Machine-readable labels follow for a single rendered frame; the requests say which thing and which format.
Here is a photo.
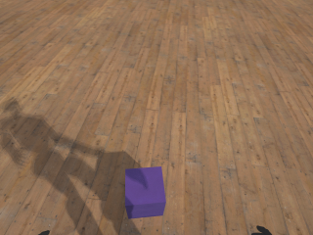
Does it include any carton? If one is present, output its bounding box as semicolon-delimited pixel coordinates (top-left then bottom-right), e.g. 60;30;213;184
125;166;166;219

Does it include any robot right hand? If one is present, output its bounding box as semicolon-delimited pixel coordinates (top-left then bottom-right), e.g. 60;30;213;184
251;225;272;235

